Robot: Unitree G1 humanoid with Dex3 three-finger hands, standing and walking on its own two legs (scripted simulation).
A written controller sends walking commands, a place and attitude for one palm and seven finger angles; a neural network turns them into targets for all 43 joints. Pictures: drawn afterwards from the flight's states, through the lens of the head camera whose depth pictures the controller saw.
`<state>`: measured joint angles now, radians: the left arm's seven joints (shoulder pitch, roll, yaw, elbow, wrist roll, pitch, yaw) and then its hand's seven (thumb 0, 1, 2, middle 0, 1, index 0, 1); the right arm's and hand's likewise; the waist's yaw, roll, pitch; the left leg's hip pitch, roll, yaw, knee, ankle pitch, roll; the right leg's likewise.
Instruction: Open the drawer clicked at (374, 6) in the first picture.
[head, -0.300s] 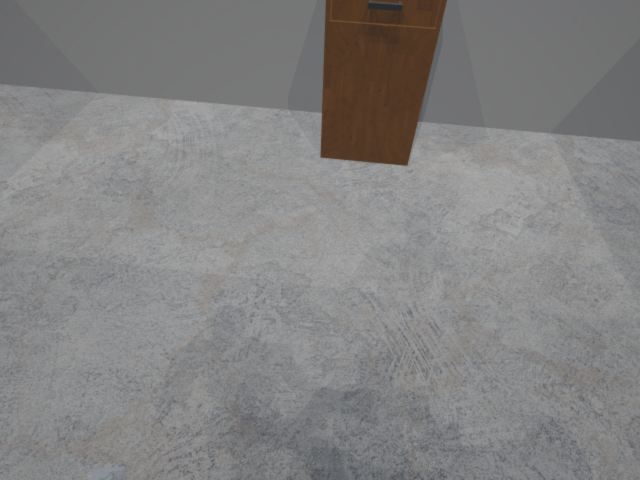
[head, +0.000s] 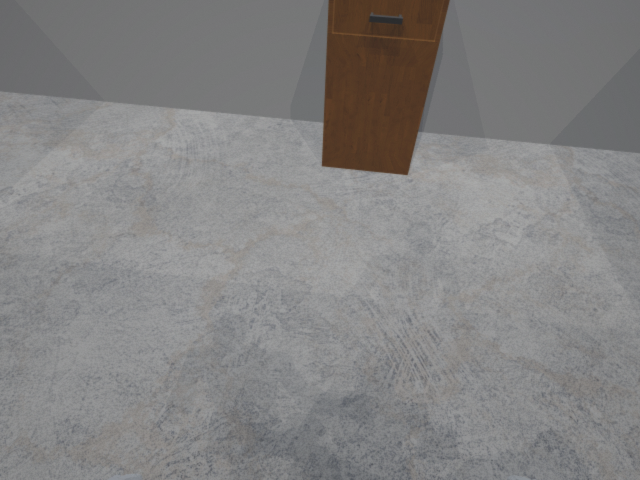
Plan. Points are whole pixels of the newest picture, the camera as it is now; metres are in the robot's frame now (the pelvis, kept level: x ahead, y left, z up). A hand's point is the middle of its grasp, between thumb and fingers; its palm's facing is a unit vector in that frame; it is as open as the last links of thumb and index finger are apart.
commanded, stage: stand and wait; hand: left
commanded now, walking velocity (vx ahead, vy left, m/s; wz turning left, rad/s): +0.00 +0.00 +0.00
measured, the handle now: (386, 17) +1.73 -0.15 -0.01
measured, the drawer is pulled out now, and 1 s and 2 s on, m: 0.00 0.00 0.00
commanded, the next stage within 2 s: look at it before walking up in 0.52 s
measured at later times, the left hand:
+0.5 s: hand out of the picture +0.06 +0.24 -0.15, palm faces -0.03 -0.94 -0.33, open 7.4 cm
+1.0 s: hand out of the picture +0.07 +0.23 -0.15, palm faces -0.04 -0.95 -0.32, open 7.4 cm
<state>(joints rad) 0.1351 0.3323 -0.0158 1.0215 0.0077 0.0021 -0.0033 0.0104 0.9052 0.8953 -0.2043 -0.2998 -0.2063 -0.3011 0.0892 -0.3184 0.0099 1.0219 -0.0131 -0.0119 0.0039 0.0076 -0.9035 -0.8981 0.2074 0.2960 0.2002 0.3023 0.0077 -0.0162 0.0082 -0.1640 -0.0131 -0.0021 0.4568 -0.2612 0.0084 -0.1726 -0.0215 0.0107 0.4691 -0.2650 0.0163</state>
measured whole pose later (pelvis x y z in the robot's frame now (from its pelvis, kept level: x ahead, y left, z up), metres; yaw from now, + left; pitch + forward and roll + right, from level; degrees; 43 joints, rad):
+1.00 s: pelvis -0.01 -0.01 +0.01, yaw +0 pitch -2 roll +0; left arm 0.14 0.35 -0.01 1.08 0.01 -0.01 -0.01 0.01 0.91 0.90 -0.20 -0.30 -0.21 -0.30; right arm 0.11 -0.34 0.01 1.11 -0.01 -0.01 0.01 0.01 -0.90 -0.90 0.21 0.30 0.20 0.30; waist 0.00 -0.01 0.03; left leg -0.15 0.01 0.00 0.38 -0.21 -0.01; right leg -0.16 0.00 0.01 0.40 -0.21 0.00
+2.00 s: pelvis +0.22 -0.01 -0.02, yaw -16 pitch +0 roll -1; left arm 0.48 0.15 0.05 1.14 0.01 -0.04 0.00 0.01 0.91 0.90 -0.20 -0.30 -0.21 -0.30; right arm 0.10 -0.15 -0.03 0.97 -0.02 -0.07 0.02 0.01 -0.91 -0.90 0.20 0.30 0.20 0.30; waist 0.05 -0.04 0.06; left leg -0.44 0.07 0.14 0.67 -0.22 0.03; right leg -0.10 0.01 0.07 0.77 -0.50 -0.03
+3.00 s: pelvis +0.63 -0.16 -0.01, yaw -29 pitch -2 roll +0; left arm 0.35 0.20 0.06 1.13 0.02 -0.01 -0.02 0.01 0.92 0.90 -0.20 -0.30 -0.20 -0.30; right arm 0.21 -0.17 -0.04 1.00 -0.03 -0.08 0.00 0.00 -0.92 -0.90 0.20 0.29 0.19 0.30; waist 0.01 -0.05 0.03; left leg -0.28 0.10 0.21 0.59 -0.29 0.02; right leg -0.37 -0.06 -0.05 1.15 -0.40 -0.03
